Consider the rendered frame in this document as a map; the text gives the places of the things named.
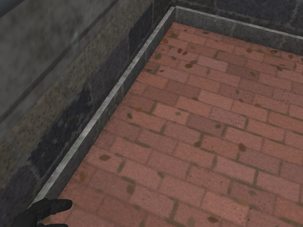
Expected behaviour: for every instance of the left robot hand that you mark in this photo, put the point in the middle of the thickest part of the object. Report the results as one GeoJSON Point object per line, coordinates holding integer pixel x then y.
{"type": "Point", "coordinates": [42, 209]}

